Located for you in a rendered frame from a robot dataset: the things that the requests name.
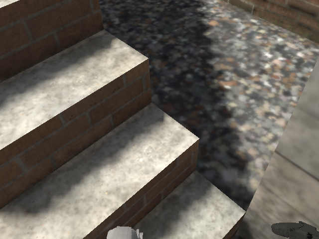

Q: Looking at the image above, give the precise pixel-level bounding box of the right robot hand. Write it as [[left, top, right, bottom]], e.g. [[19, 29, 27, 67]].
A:
[[271, 221, 319, 239]]

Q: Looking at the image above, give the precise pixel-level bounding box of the left robot thigh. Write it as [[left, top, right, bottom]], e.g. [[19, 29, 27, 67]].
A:
[[107, 226, 144, 239]]

